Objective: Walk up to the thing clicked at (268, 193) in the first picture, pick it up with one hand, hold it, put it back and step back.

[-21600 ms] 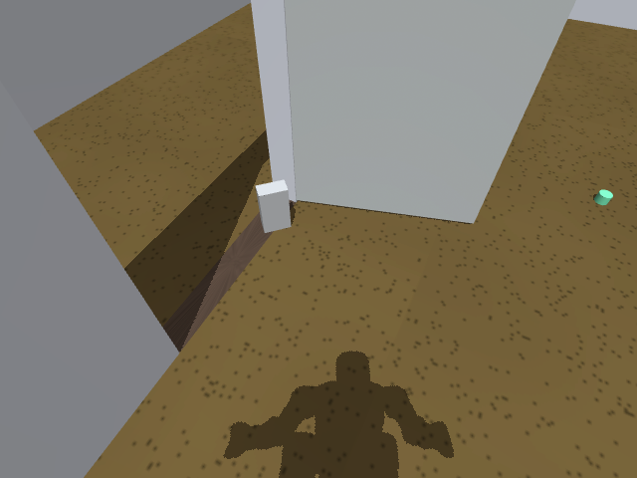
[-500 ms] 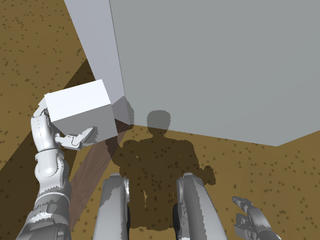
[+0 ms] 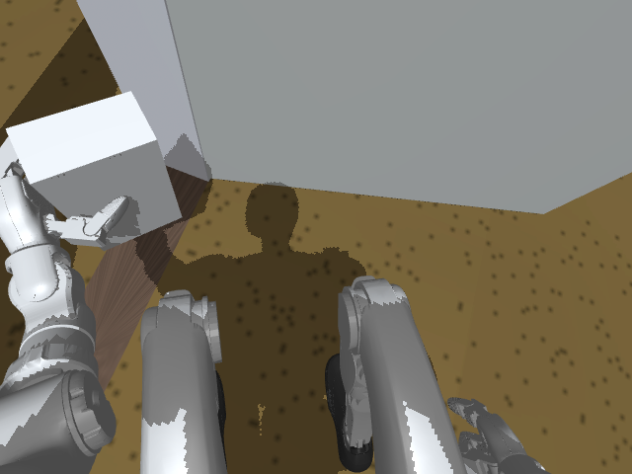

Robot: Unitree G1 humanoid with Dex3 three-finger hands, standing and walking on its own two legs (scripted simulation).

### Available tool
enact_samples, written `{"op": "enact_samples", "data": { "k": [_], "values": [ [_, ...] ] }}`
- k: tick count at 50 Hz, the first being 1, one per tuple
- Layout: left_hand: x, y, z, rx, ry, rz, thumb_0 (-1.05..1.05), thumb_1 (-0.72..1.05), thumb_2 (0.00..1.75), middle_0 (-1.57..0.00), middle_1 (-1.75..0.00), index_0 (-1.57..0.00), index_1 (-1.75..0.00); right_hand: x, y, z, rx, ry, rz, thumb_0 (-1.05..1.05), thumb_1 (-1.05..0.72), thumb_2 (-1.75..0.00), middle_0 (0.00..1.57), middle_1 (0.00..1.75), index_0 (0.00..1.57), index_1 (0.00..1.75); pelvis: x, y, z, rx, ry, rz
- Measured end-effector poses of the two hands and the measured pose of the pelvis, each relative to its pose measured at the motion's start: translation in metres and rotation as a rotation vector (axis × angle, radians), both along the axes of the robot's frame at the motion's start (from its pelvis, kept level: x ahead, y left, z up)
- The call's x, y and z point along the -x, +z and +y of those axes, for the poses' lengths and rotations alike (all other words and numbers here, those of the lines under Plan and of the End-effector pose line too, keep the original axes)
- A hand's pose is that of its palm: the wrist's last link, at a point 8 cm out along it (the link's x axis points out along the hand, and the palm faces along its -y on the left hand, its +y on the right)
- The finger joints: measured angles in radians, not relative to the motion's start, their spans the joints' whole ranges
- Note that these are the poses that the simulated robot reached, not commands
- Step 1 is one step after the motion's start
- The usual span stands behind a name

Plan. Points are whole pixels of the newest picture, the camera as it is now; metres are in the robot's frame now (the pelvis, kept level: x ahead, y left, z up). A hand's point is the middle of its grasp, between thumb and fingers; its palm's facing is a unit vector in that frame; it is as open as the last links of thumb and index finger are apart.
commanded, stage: crouch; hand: left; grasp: from the side
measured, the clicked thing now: (115, 183) +0.47 +0.22 -0.06
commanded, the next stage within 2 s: lower in 0.66 s
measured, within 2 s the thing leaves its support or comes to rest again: rests again in 1.90 s
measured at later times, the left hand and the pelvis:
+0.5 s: hand (96, 208) +0.46 +0.26 -0.12, palm faces +0.30 -0.95 -0.02, open 10.4 cm; pelvis +0.01 +0.00 -0.05, yaw -3 degrees
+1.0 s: hand (112, 223) +0.45 +0.26 -0.18, palm faces +0.30 -0.95 -0.01, open 10.4 cm; pelvis +0.00 +0.01 -0.08, yaw -6 degrees
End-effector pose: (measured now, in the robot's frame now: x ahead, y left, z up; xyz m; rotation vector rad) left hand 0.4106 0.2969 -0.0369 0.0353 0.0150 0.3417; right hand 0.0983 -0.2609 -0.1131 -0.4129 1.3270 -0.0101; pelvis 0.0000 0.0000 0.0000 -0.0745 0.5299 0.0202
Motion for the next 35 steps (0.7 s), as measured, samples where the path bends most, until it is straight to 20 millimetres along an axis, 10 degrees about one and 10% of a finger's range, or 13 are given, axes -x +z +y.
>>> {"op": "enact_samples", "data": {
  "k": [35],
  "values": [
    [-0.004, -0.102, 0.013, 0.022, -0.032, 0.026, 0.0, -0.46, 1.11, -0.7, -1.04, -0.72, -1.01, -0.02, -0.045, -0.006, 0.091, 0.137, 0.042, 0.0, -0.94, -0.91, 0.2, 0.3, 0.21, 0.3, -0.004, -0.066, 0.006, 0.058, -0.044, -0.083]
  ]
}}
